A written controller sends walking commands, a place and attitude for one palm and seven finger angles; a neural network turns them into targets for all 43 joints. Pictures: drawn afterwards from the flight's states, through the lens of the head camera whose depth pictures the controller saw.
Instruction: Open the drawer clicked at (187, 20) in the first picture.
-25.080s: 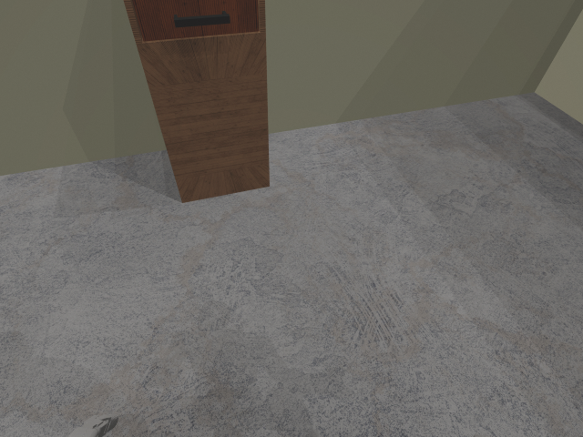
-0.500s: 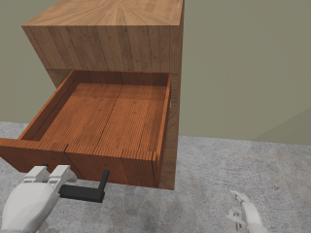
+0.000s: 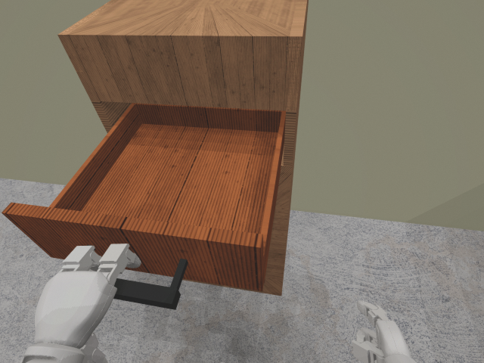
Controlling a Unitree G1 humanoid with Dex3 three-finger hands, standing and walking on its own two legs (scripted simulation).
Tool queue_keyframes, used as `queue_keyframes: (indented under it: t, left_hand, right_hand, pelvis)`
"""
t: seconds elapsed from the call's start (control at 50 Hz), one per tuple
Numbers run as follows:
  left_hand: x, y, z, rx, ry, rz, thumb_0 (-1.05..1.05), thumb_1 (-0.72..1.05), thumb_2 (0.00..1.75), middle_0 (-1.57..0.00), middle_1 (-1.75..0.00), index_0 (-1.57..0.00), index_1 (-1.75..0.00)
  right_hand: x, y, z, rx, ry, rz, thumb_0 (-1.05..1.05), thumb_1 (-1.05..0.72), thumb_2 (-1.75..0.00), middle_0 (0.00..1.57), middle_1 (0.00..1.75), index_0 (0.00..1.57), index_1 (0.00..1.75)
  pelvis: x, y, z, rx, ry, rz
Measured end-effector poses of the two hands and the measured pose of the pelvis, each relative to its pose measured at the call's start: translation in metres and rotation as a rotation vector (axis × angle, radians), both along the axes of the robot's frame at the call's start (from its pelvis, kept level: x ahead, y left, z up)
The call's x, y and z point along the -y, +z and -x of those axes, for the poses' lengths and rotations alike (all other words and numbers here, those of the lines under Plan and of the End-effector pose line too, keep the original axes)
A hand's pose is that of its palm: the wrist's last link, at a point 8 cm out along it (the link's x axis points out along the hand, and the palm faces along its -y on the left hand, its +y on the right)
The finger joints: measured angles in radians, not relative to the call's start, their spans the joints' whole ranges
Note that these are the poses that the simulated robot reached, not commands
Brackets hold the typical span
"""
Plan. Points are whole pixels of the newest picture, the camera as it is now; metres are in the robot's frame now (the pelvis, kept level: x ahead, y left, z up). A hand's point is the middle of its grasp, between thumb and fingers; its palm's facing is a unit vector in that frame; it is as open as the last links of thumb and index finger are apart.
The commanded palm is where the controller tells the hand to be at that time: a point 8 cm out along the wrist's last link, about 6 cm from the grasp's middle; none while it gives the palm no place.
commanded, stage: lift the hand off the handle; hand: left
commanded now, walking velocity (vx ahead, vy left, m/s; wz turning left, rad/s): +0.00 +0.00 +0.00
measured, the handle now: (126, 274) +0.21 +0.21 +0.08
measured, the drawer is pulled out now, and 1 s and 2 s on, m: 0.30 0.29 0.29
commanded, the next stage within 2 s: draw the hand back to the body in 1.22 s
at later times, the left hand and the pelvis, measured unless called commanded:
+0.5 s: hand (76, 283) +0.17 +0.24 +0.13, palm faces +0.11 -0.13 -0.99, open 13.5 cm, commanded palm +0.14 +0.24 +0.20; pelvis +0.00 +0.02 +0.02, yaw -1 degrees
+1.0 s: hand (55, 250) +0.18 +0.23 +0.20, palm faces +0.19 -0.10 -0.98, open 13.8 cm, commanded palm +0.14 +0.24 +0.27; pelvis -0.01 +0.02 +0.03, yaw +0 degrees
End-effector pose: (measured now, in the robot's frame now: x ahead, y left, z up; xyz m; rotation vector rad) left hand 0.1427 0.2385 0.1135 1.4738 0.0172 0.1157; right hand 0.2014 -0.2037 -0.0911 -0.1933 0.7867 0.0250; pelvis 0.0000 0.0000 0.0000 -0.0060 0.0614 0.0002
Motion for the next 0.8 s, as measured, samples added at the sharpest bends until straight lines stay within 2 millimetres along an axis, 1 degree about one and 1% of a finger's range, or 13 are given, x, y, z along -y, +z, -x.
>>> queue_keyframes:
  t: [0.08,0.14,0.28,0.4,0.54,0.7,0.8]
  left_hand:
    - [0.000,0.005,-0.004,-0.014,-0.004,0.002,0.00,-0.49,0.30,-0.38,-1.23,-0.36,-1.23]
    - [-0.002,0.015,-0.004,-0.008,-0.007,0.009,0.00,-0.49,0.30,-0.37,-1.22,-0.37,-1.24]
    - [-0.009,0.044,-0.003,0.048,0.005,0.005,0.00,-0.49,0.30,-0.35,-1.21,-0.38,-1.24]
    - [-0.010,0.057,-0.003,0.041,0.022,0.041,0.00,-0.49,0.30,-0.33,-1.20,-0.38,-1.23]
    - [-0.009,0.074,-0.003,0.044,-0.008,0.033,0.00,-0.49,0.30,-0.32,-1.20,-0.37,-1.23]
    - [-0.009,0.104,-0.006,0.110,-0.029,0.015,0.00,-0.49,0.30,-0.32,-1.20,-0.34,-1.22]
    - [-0.009,0.116,-0.006,0.107,-0.021,0.018,0.00,-0.49,0.30,-0.32,-1.20,-0.33,-1.21]
  right_hand:
    - [-0.010,0.006,-0.004,0.024,0.006,-0.023,0.01,-0.91,-0.90,0.20,0.30,0.20,0.30]
    - [-0.014,0.013,-0.007,0.051,0.006,-0.028,0.01,-0.91,-0.90,0.20,0.30,0.20,0.30]
    - [-0.012,0.030,-0.016,0.099,0.009,-0.014,0.01,-0.91,-0.90,0.20,0.30,0.20,0.30]
    - [-0.012,0.038,-0.020,0.111,0.015,-0.002,0.01,-0.91,-0.90,0.20,0.30,0.20,0.30]
    - [-0.023,0.044,-0.019,0.112,0.035,-0.010,0.01,-0.91,-0.90,0.20,0.30,0.20,0.30]
    - [-0.038,0.045,-0.016,0.112,0.053,-0.050,0.01,-0.91,-0.90,0.20,0.30,0.20,0.30]
    - [-0.042,0.046,-0.016,0.113,0.064,-0.070,0.01,-0.91,-0.90,0.20,0.30,0.20,0.30]
  pelvis:
    - [-0.002,0.002,-0.002,0.013,-0.007,0.002]
    - [-0.005,0.005,-0.004,0.025,-0.011,0.005]
    - [-0.012,0.010,-0.005,0.047,-0.016,0.010]
    - [-0.019,0.015,-0.005,0.065,-0.012,0.011]
    - [-0.022,0.019,-0.004,0.088,-0.012,0.015]
    - [-0.025,0.022,-0.001,0.111,-0.009,0.014]
    - [-0.024,0.024,0.001,0.121,-0.009,0.010]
